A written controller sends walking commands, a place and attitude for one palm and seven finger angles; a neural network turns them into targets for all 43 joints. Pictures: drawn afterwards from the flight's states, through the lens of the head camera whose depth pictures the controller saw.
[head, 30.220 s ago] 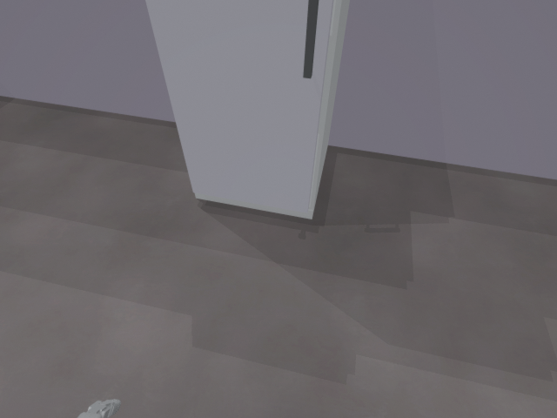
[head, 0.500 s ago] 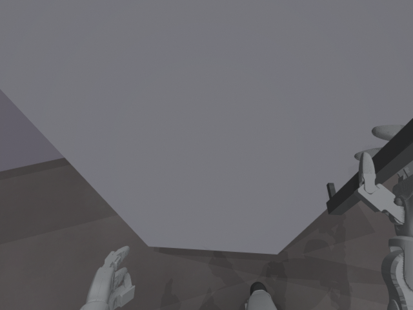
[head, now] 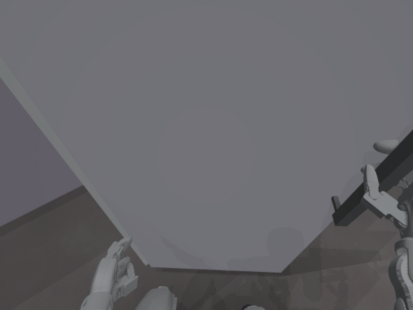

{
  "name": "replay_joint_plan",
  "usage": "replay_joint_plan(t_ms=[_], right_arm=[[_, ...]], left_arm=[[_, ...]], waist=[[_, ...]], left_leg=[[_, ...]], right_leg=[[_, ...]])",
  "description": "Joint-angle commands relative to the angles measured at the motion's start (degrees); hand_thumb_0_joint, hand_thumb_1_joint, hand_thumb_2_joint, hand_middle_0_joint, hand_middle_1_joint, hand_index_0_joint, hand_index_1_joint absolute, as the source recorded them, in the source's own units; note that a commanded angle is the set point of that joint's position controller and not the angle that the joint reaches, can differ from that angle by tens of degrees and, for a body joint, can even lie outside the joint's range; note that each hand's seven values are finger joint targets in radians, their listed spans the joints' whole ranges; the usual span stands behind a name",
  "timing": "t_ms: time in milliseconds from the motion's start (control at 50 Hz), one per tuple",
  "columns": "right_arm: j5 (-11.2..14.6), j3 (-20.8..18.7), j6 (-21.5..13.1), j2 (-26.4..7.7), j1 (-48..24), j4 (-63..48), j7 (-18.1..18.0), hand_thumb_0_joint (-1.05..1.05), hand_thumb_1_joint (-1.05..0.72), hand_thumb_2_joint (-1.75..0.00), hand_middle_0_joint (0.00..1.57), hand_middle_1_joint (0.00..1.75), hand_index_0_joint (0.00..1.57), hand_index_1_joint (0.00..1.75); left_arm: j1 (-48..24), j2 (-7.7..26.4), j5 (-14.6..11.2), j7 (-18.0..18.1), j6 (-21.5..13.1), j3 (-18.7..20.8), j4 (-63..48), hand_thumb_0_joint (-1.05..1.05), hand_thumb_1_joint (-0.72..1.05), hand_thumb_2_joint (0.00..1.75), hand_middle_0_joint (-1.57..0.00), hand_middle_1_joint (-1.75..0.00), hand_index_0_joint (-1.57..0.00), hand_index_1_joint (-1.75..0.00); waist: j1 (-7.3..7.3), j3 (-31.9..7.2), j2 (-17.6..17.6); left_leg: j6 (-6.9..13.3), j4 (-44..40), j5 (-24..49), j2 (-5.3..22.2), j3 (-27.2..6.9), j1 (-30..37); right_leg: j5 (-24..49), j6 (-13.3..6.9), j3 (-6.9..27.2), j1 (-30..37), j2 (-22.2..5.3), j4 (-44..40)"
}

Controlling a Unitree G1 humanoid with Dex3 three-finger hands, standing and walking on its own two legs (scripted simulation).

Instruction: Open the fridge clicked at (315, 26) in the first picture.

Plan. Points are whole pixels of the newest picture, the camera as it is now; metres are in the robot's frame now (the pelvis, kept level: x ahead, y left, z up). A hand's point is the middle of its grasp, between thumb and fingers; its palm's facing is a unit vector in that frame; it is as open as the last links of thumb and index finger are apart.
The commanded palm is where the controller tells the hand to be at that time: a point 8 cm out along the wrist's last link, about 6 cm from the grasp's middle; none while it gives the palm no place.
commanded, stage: walk backward, drawing the door open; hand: right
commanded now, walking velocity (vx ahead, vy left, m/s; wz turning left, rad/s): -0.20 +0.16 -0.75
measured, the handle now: (380, 165) +0.32 -0.25 +0.15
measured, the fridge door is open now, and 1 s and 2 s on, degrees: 37 73 69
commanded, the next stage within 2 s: stop walking and hold the door back in 0.86 s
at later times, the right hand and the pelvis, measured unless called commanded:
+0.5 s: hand out of the picture +0.11 -0.18 +0.15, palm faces +0.53 +0.82 -0.21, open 6.3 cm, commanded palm +0.05 -0.21 +0.15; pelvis -0.06 +0.09 +0.00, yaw -23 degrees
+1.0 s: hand out of the picture +0.00 -0.09 +0.15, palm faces +0.78 +0.54 -0.32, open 6.5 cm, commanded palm -0.05 -0.12 +0.15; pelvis -0.10 +0.24 +0.01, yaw -35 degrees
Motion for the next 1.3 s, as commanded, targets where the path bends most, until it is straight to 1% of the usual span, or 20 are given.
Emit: replay_joint_plan(t_ms=[0,40,60,160,260,320,340,380,400,520,680,760,780,820,920,1000,1160,1240,1260,1280], right_arm=[[-1.48,-9.07,-7.40,-10.20,-7.10,-17.41,-2.26,0.00,-0.90,-0.90,0.45,1.40,0.45,1.40],[-2.21,-12.84,-6.96,-16.32,-6.62,-18.63,-2.49,0.00,-0.90,-0.90,0.45,1.40,0.45,1.40],[-2.31,-13.12,-7.21,-16.44,-8.07,-17.28,-3.00,0.00,-0.90,-0.90,0.45,1.40,0.45,1.40],[-0.86,-11.31,-8.63,-11.66,-3.67,-16.60,-2.56,0.00,-0.90,-0.90,0.45,1.40,0.45,1.40],[-0.72,-9.63,-7.98,-10.00,1.95,-18.86,-3.53,0.00,-0.90,-0.90,0.45,1.40,0.45,1.40],[-0.66,-6.81,-8.20,-7.78,1.94,-22.73,-3.00,0.00,-0.90,-0.90,0.45,1.40,0.45,1.40],[-0.33,-5.77,-8.14,-7.68,0.01,-24.24,-2.95,0.00,-0.90,-0.90,0.45,1.40,0.45,1.40],[-1.09,-2.73,-10.24,-7.88,-2.39,-27.73,-2.02,0.00,-0.90,-0.90,0.45,1.40,0.45,1.40],[-2.56,-3.64,-10.59,-8.99,-1.92,-25.92,-1.23,0.00,-0.90,-0.90,0.45,1.40,0.45,1.40],[-2.12,0.64,-8.21,-4.59,-5.40,-24.43,-1.20,0.00,-0.90,-0.90,0.45,1.40,0.45,1.40],[-0.42,-0.80,-7.49,-5.76,-6.16,-20.90,-2.31,0.00,-0.90,-0.90,0.45,1.40,0.45,1.40],[-0.17,-4.95,-7.56,-9.21,-5.47,-20.34,-2.84,0.00,-0.90,-0.90,0.45,1.40,0.45,1.40],[-0.45,-4.68,-7.68,-9.78,-6.22,-20.59,-2.67,0.00,-0.90,-0.90,0.45,1.40,0.45,1.40],[-1.47,-9.67,-7.57,-16.25,-6.26,-19.30,-2.68,0.00,-0.90,-0.90,0.45,1.40,0.45,1.40],[-1.17,-8.11,-7.46,-9.95,0.46,-13.33,-2.85,0.00,-0.90,-0.90,0.45,1.40,0.45,1.40],[-0.92,-6.79,-7.65,-9.78,-12.39,-6.23,-4.45,0.00,-0.90,-0.90,0.45,1.40,0.45,1.40],[-1.48,2.03,-8.73,-6.77,-38.31,4.96,-4.14,0.00,-0.90,-0.90,0.45,1.40,0.45,1.40],[-1.52,7.24,-9.00,-3.92,-50.37,10.91,-3.74,0.00,-0.90,-0.90,0.45,1.40,0.45,1.40],[-0.88,8.27,-9.53,-3.47,-53.87,11.28,-3.47,0.00,-0.90,-0.90,0.45,1.40,0.45,1.40],[-1.55,10.52,-9.93,-1.59,-58.62,13.19,-3.41,0.00,-0.90,-0.90,0.45,1.40,0.45,1.40]], left_arm=[[-4.67,8.67,0.41,0.35,-2.86,3.38,-6.52,0.00,0.90,0.90,-0.20,-0.30,-0.20,-0.30],[-6.57,5.91,0.37,0.91,-2.60,3.44,-6.14,0.00,0.90,0.90,-0.20,-0.30,-0.20,-0.30],[-6.75,7.06,1.02,1.15,-3.13,3.09,-4.85,0.00,0.90,0.90,-0.20,-0.30,-0.20,-0.30],[-7.73,5.92,0.41,1.58,0.10,2.25,-6.11,0.00,0.90,0.90,-0.20,-0.30,-0.20,-0.30],[-5.36,6.62,1.20,3.52,0.49,2.44,-8.06,0.00,0.90,0.90,-0.20,-0.30,-0.20,-0.30],[-1.73,6.80,1.64,3.14,0.94,2.37,-8.42,0.00,0.90,0.90,-0.20,-0.30,-0.20,-0.30],[-0.40,7.53,1.29,3.17,1.47,2.98,-8.84,0.00,0.90,0.90,-0.20,-0.30,-0.20,-0.30],[-1.34,9.97,1.07,1.64,0.00,3.21,-8.77,0.00,0.90,0.90,-0.20,-0.30,-0.20,-0.30],[-2.30,8.72,1.40,-0.14,-0.83,2.19,-6.99,0.00,0.90,0.90,-0.20,-0.30,-0.20,-0.30],[-2.19,8.37,0.03,-0.98,-1.54,3.17,-5.15,0.00,0.90,0.90,-0.20,-0.30,-0.20,-0.30],[-3.66,8.60,0.41,0.10,-3.04,2.07,-5.52,0.00,0.90,0.90,-0.20,-0.30,-0.20,-0.30],[-5.23,8.40,0.81,-0.14,-2.78,1.95,-5.52,0.00,0.90,0.90,-0.20,-0.30,-0.20,-0.30],[-4.82,7.73,0.62,-0.25,-2.33,1.70,-5.92,0.00,0.90,0.90,-0.20,-0.30,-0.20,-0.30],[-7.24,6.21,0.41,0.08,-0.47,1.50,-7.24,0.00,0.90,0.90,-0.20,-0.30,-0.20,-0.30],[-7.83,5.45,0.55,0.26,1.31,0.96,-5.82,0.00,0.90,0.90,-0.20,-0.30,-0.20,-0.30],[-6.68,8.08,0.73,1.99,1.73,1.40,-5.45,0.00,0.90,0.90,-0.20,-0.30,-0.20,-0.30],[-4.49,10.84,-0.15,1.61,2.82,1.90,-5.35,0.00,0.90,0.90,-0.20,-0.30,-0.20,-0.30],[-2.22,10.82,0.02,0.97,3.71,1.26,-4.75,0.00,0.90,0.90,-0.20,-0.30,-0.20,-0.30],[-1.79,12.26,0.13,1.29,3.56,1.95,-4.94,0.00,0.90,0.90,-0.20,-0.30,-0.20,-0.30],[-2.70,14.02,-0.05,0.94,3.42,1.83,-5.49,0.00,0.90,0.90,-0.20,-0.30,-0.20,-0.30]], waist=[[-1.59,-13.32,-7.43],[-2.32,-12.98,20.97],[-1.27,-13.08,12.99],[0.06,-15.04,11.35],[-1.48,-15.95,14.67],[1.19,-19.51,9.66],[3.34,-21.35,4.35],[0.83,-21.33,-17.20],[1.13,-20.93,-9.71],[0.88,-15.94,-11.18],[0.85,-16.33,-14.86],[-1.19,-18.23,-9.87],[-0.95,-18.18,-3.65],[-1.97,-16.14,18.59],[0.70,-20.09,9.46],[0.58,-19.50,9.24],[-1.70,-19.35,13.45],[0.64,-21.62,10.22],[1.55,-20.63,2.16],[1.15,-18.21,-12.22]], left_leg=[[0.99,-24.44,1.57,-1.36,3.56,24.57],[9.68,-39.28,-0.04,20.61,-21.05,11.45],[12.75,-38.24,12.39,24.55,-22.86,7.71],[12.57,-25.89,38.22,17.75,1.05,21.53],[13.18,-23.54,47.29,18.53,3.59,25.04],[10.39,-14.52,45.90,15.32,7.63,22.70],[7.10,-4.13,40.06,12.55,9.68,15.03],[0.99,17.22,-18.66,1.02,4.72,-12.94],[2.55,20.70,-14.89,1.65,-0.53,-13.37],[0.45,10.04,1.16,-0.38,1.76,-4.54],[0.73,-4.50,-3.81,-2.72,2.02,6.23],[1.29,-27.54,8.05,-3.77,3.13,19.36],[1.96,-34.58,12.77,-0.62,1.78,21.61],[10.76,-37.07,22.89,19.85,-19.19,15.81],[10.24,-25.53,48.52,16.43,0.71,26.79],[8.67,-27.47,48.05,18.11,-3.07,25.97],[11.24,-34.75,22.82,20.43,-9.55,27.76],[7.53,-32.90,-1.97,14.13,-3.04,17.78],[5.56,-26.08,-7.80,9.10,0.28,10.36],[3.22,-14.45,-9.81,2.59,5.91,-1.37]], right_leg=[[-23.33,-5.49,-0.82,-13.96,1.39,1.02],[-26.55,-0.21,-9.69,-15.78,9.81,39.75],[-27.18,-0.59,-7.03,-15.59,9.13,50.22],[-20.35,1.56,-12.39,-14.26,4.17,44.26],[-22.92,-0.75,-18.26,-6.28,4.14,18.63],[-9.30,-1.04,-20.22,3.16,6.32,0.68],[3.64,-1.69,-16.93,14.81,5.02,-5.61],[63.39,-14.48,19.35,31.01,-22.55,-5.44],[58.21,-14.47,17.52,29.60,-21.94,-4.63],[29.65,-8.79,-2.23,16.18,-7.95,-6.75],[11.24,-10.84,3.71,9.16,-9.11,-10.79],[4.87,-7.45,1.24,4.40,-4.75,-4.85],[-3.38,-4.91,-1.18,2.11,-0.02,-0.14],[-25.27,-0.09,-10.26,-10.87,10.73,28.67],[-19.14,1.62,-10.49,-17.93,7.22,46.35],[-17.82,-0.43,-11.76,-12.89,7.04,35.69],[-18.69,-3.61,-14.39,-3.10,6.56,10.65],[-12.00,-5.29,-16.49,11.68,6.92,-6.51],[-15.99,-7.14,-10.83,16.83,2.51,-11.36],[-27.88,-11.36,6.78,18.65,-8.98,-16.73]])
